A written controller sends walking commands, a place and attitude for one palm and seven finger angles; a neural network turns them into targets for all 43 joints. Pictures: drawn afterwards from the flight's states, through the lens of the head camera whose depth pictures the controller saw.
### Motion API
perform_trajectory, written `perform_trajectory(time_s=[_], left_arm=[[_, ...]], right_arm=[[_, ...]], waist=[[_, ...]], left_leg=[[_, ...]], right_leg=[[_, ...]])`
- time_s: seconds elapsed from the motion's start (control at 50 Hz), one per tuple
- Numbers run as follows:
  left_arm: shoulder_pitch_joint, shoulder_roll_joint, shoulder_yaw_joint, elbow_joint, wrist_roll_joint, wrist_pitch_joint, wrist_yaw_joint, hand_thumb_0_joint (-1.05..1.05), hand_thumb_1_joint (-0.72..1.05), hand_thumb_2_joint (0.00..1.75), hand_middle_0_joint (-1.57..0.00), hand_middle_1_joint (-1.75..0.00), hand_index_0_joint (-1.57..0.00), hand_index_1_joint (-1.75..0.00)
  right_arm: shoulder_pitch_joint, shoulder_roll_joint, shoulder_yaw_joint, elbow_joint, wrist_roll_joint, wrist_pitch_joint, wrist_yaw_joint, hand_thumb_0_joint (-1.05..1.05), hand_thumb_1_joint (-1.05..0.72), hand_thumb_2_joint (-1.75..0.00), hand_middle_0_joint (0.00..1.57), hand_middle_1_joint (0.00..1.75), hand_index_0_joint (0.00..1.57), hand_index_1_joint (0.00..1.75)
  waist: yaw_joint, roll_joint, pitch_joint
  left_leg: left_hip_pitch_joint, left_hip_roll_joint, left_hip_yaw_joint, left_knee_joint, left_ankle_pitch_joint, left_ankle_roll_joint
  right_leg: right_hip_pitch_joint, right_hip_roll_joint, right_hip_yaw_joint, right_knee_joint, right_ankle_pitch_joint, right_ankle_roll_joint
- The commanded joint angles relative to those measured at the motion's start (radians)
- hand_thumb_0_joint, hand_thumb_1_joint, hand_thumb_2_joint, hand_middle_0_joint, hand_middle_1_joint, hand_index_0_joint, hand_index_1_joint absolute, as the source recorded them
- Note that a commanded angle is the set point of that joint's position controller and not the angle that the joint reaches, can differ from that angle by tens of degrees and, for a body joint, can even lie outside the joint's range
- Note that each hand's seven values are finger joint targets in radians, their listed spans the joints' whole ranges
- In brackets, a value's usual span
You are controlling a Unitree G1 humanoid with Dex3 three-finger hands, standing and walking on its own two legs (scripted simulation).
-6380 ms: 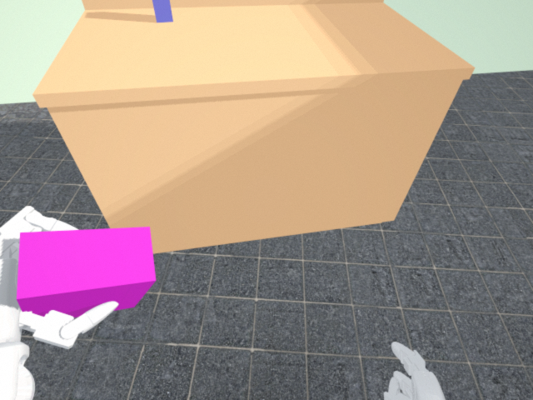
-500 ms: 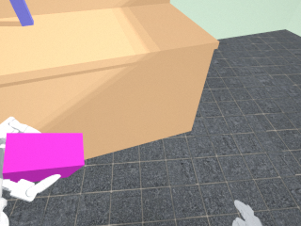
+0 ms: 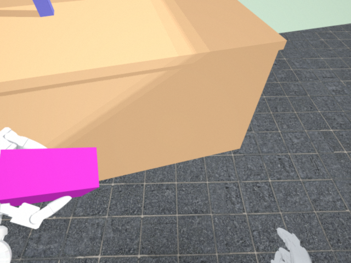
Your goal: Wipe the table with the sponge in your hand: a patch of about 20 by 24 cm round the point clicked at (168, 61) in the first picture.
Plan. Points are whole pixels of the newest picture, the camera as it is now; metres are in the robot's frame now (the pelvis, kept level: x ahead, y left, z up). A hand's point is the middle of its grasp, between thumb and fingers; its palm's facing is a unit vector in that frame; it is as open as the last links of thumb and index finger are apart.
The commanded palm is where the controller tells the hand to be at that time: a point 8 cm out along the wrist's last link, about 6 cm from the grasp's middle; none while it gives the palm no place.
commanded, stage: take the last steps up to it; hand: left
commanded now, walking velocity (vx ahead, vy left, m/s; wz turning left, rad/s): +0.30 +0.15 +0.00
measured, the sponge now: (62, 176) +0.22 +0.21 +0.16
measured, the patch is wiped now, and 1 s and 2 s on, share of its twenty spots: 0.00 0.00 0.00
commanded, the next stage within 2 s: come to a stop and stand still in 1.46 s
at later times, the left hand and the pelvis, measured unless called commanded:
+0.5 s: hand (63, 133) +0.30 +0.24 +0.17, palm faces +0.37 -0.78 -0.51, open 10.5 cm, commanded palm +0.24 +0.28 +0.19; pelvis +0.08 +0.00 +0.01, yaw +0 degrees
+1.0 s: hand (57, 90) +0.40 +0.28 +0.19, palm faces +0.37 -0.80 -0.48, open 10.5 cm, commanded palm +0.35 +0.34 +0.19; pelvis +0.19 +0.06 +0.00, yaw -1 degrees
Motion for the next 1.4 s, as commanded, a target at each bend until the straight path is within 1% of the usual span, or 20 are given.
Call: perform_trajectory(time_s=[0.0, 0.22, 0.24, 0.28, 0.34, 0.42, 0.58, 0.64, 0.66, 0.68, 0.7, 0.74, 0.84, 0.98, 1.0, 1.04, 1.06, 1.16, 1.32, 1.38], left_arm=[[-0.148, 0.217, 0.121, -0.176, 0.005, -0.076, 0.013, 0.00, 0.10, 1.30, -1.20, -1.60, -1.20, -1.60], [-0.075, 0.171, 0.128, -0.151, -0.011, -0.046, 0.011, 0.00, 0.10, 1.30, -1.20, -1.60, -1.20, -1.60], [-0.080, 0.174, 0.131, -0.112, -0.005, -0.041, 0.010, 0.00, 0.10, 1.30, -1.20, -1.60, -1.20, -1.60], [-0.123, 0.215, 0.169, -0.054, -0.024, -0.031, 0.008, 0.00, 0.10, 1.30, -1.20, -1.60, -1.20, -1.60], [-0.108, 0.196, 0.160, -0.073, -0.026, -0.065, -0.009, 0.00, 0.10, 1.30, -1.20, -1.60, -1.20, -1.60], [-0.077, 0.185, 0.131, -0.127, -0.006, -0.092, -0.004, 0.00, 0.10, 1.30, -1.20, -1.60, -1.20, -1.60], [-0.030, 0.208, 0.178, -0.250, -0.009, -0.076, 0.032, 0.00, 0.10, 1.30, -1.20, -1.60, -1.20, -1.60], [-0.065, 0.185, 0.158, -0.228, -0.007, -0.079, 0.037, 0.00, 0.10, 1.30, -1.20, -1.60, -1.20, -1.60], [-0.090, 0.183, 0.151, -0.242, -0.009, -0.088, 0.035, 0.00, 0.10, 1.30, -1.20, -1.60, -1.20, -1.60], [-0.095, 0.174, 0.150, -0.244, -0.014, -0.094, 0.033, 0.00, 0.10, 1.30, -1.20, -1.60, -1.20, -1.60], [-0.100, 0.177, 0.132, -0.209, -0.009, -0.099, 0.028, 0.00, 0.10, 1.30, -1.20, -1.60, -1.20, -1.60], [-0.086, 0.225, 0.167, -0.183, -0.010, -0.088, 0.016, 0.00, 0.10, 1.30, -1.20, -1.60, -1.20, -1.60], [-0.040, 0.178, 0.142, -0.331, -0.020, -0.094, -0.001, 0.00, 0.10, 1.30, -1.20, -1.60, -1.20, -1.60], [-0.083, 0.158, 0.130, -0.150, -0.020, -0.043, 0.002, 0.00, 0.10, 1.30, -1.20, -1.60, -1.20, -1.60], [-0.109, 0.165, 0.125, -0.128, -0.011, -0.038, 0.000, 0.00, 0.10, 1.30, -1.20, -1.60, -1.20, -1.60], [-0.147, 0.198, 0.148, -0.068, -0.023, -0.029, 0.002, 0.00, 0.10, 1.30, -1.20, -1.60, -1.20, -1.60], [-0.161, 0.185, 0.125, -0.072, -0.027, -0.034, 0.000, 0.00, 0.10, 1.30, -1.20, -1.60, -1.20, -1.60], [-0.101, 0.181, 0.127, -0.184, -0.002, -0.076, 0.005, 0.00, 0.10, 1.30, -1.20, -1.60, -1.20, -1.60], [-0.041, 0.183, 0.159, -0.260, -0.012, -0.067, 0.034, 0.00, 0.10, 1.30, -1.20, -1.60, -1.20, -1.60], [-0.085, 0.181, 0.147, -0.232, -0.011, -0.089, 0.022, 0.00, 0.10, 1.30, -1.20, -1.60, -1.20, -1.60]], right_arm=[[-0.086, -0.067, -0.026, -0.130, 0.004, -0.075, -0.006, 0.00, -0.90, -0.90, 0.20, 0.30, 0.20, 0.30], [-0.100, -0.050, -0.001, -0.100, 0.000, -0.097, -0.007, 0.00, -0.90, -0.90, 0.20, 0.30, 0.20, 0.30], [-0.096, -0.043, -0.003, -0.096, 0.001, -0.086, -0.008, 0.00, -0.90, -0.90, 0.20, 0.30, 0.20, 0.30], [-0.124, -0.046, -0.012, -0.120, 0.005, -0.072, 0.009, 0.00, -0.90, -0.90, 0.20, 0.30, 0.20, 0.30], [-0.131, -0.029, 0.006, -0.077, 0.000, -0.051, 0.019, 0.00, -0.90, -0.90, 0.20, 0.30, 0.20, 0.30], [-0.137, -0.036, 0.002, -0.088, -0.007, -0.038, 0.024, 0.00, -0.90, -0.90, 0.20, 0.30, 0.20, 0.30], [-0.106, -0.024, -0.025, -0.163, -0.005, -0.049, 0.022, 0.00, -0.90, -0.90, 0.20, 0.30, 0.20, 0.30], [-0.071, -0.042, -0.037, -0.156, -0.004, -0.047, 0.005, 0.00, -0.90, -0.90, 0.20, 0.30, 0.20, 0.30], [-0.062, -0.060, -0.046, -0.159, 0.001, -0.048, 0.001, 0.00, -0.90, -0.90, 0.20, 0.30, 0.20, 0.30], [-0.069, -0.083, -0.053, -0.162, 0.005, -0.048, 0.006, 0.00, -0.90, -0.90, 0.20, 0.30, 0.20, 0.30], [-0.061, -0.072, -0.048, -0.176, 0.012, -0.056, 0.012, 0.00, -0.90, -0.90, 0.20, 0.30, 0.20, 0.30], [-0.092, -0.065, -0.037, -0.139, 0.005, -0.057, 0.009, 0.00, -0.90, -0.90, 0.20, 0.30, 0.20, 0.30], [-0.109, -0.042, -0.017, -0.117, 0.009, -0.098, 0.018, 0.00, -0.90, -0.90, 0.20, 0.30, 0.20, 0.30], [-0.093, -0.047, -0.002, -0.098, 0.005, -0.088, -0.009, 0.00, -0.90, -0.90, 0.20, 0.30, 0.20, 0.30], [-0.094, -0.040, 0.000, -0.101, 0.006, -0.077, -0.009, 0.00, -0.90, -0.90, 0.20, 0.30, 0.20, 0.30], [-0.111, -0.036, -0.001, -0.117, 0.004, -0.069, 0.002, 0.00, -0.90, -0.90, 0.20, 0.30, 0.20, 0.30], [-0.108, -0.054, -0.014, -0.101, 0.003, -0.065, 0.012, 0.00, -0.90, -0.90, 0.20, 0.30, 0.20, 0.30], [-0.137, -0.025, 0.015, -0.102, -0.006, -0.032, 0.017, 0.00, -0.90, -0.90, 0.20, 0.30, 0.20, 0.30], [-0.091, -0.034, -0.024, -0.157, -0.006, -0.026, -0.002, 0.00, -0.90, -0.90, 0.20, 0.30, 0.20, 0.30], [-0.068, -0.080, -0.044, -0.169, 0.011, -0.038, 0.000, 0.00, -0.90, -0.90, 0.20, 0.30, 0.20, 0.30]], waist=[[-0.027, 0.310, -0.169], [-0.014, 0.153, -0.138], [-0.012, 0.027, -0.141], [0.002, -0.370, -0.111], [-0.019, -0.119, -0.074], [-0.026, -0.096, -0.115], [0.006, -0.182, -0.176], [-0.034, -0.072, -0.204], [-0.050, 0.063, -0.234], [-0.043, 0.271, -0.255], [-0.037, 0.262, -0.218], [-0.035, 0.250, -0.189], [-0.012, 0.258, -0.169], [-0.017, 0.121, -0.174], [-0.022, 0.026, -0.166], [-0.010, -0.341, -0.127], [-0.017, -0.317, -0.109], [-0.026, -0.145, -0.139], [-0.029, -0.083, -0.179], [-0.029, 0.305, -0.188]], left_leg=[[0.261, 0.346, -0.481, -0.210, 0.019, 0.240], [-0.070, 0.175, -0.129, -0.048, -0.159, 0.106], [-0.143, 0.121, -0.078, 0.112, -0.193, 0.077], [-0.456, -0.033, -0.076, 0.622, -0.327, -0.005], [-0.500, 0.029, -0.180, 0.805, -0.169, -0.033], [-0.432, 0.044, -0.111, 0.613, -0.087, -0.038], [-0.154, -0.016, 0.046, 0.121, -0.060, -0.012], [0.102, -0.043, 0.077, -0.061, 0.042, 0.001], [0.244, 0.023, -0.013, -0.082, 0.084, 0.037], [0.371, 0.226, -0.297, -0.087, 0.290, 0.137], [0.341, 0.324, -0.489, -0.130, 0.374, 0.217], [0.208, 0.346, -0.489, -0.170, 0.120, 0.276], [0.044, 0.210, -0.188, -0.181, 0.097, 0.190], [-0.021, 0.163, -0.123, -0.016, -0.047, 0.098], [-0.084, 0.115, -0.081, 0.106, -0.108, 0.070], [-0.386, -0.040, -0.048, 0.519, -0.350, -0.011], [-0.415, -0.012, -0.142, 0.658, -0.307, -0.025], [-0.305, 0.032, -0.110, 0.506, -0.195, -0.034], [0.080, -0.030, 0.041, -0.038, 0.016, -0.024], [0.188, 0.292, -0.390, -0.163, 0.206, 0.155]], right_leg=[[-0.363, 0.035, 0.030, 0.528, -0.275, -0.003], [0.072, 0.045, -0.091, -0.089, 0.023, 0.005], [0.144, -0.022, 0.024, -0.194, 0.016, -0.031], [0.230, -0.375, 0.659, -0.390, -0.015, -0.191], [0.199, -0.316, 0.399, -0.329, 0.243, -0.179], [0.200, -0.243, 0.127, -0.268, 0.595, -0.139], [0.220, -0.227, 0.107, -0.218, 0.587, -0.140], [0.116, -0.154, 0.035, -0.025, 0.485, -0.081], [0.004, -0.109, 0.003, 0.150, 0.404, -0.049], [-0.211, 0.006, -0.057, 0.369, -0.028, -0.002], [-0.310, 0.059, -0.008, 0.544, -0.299, -0.006], [-0.393, -0.013, 0.066, 0.673, -0.237, 0.002], [-0.249, -0.015, -0.023, 0.394, -0.067, 0.019], [0.053, 0.039, -0.089, -0.114, 0.059, 0.012], [0.103, -0.036, 0.023, -0.200, 0.095, -0.026], [0.211, -0.368, 0.571, -0.331, 0.223, -0.186], [0.195, -0.396, 0.575, -0.340, 0.247, -0.211], [0.161, -0.270, 0.128, -0.227, 0.661, -0.137], [0.051, -0.173, 0.045, -0.089, 0.329, -0.069], [-0.242, 0.044, -0.041, 0.383, -0.316, 0.012]])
